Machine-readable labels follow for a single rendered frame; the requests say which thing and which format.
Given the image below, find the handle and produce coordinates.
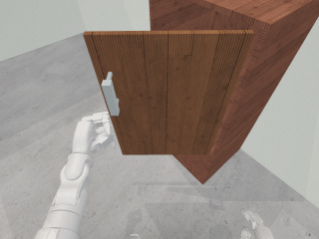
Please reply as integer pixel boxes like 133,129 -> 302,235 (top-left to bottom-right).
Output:
101,72 -> 120,116

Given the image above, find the robot right hand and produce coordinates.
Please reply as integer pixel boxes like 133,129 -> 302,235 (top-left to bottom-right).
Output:
240,207 -> 274,239

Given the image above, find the robot left hand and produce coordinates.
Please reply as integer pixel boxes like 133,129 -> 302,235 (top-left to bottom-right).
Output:
72,112 -> 117,158

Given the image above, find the robot left forearm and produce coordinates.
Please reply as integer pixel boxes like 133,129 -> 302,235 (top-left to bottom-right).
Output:
34,152 -> 94,239

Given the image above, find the cupboard door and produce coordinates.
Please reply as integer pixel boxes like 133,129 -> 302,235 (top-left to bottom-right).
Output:
83,30 -> 255,155

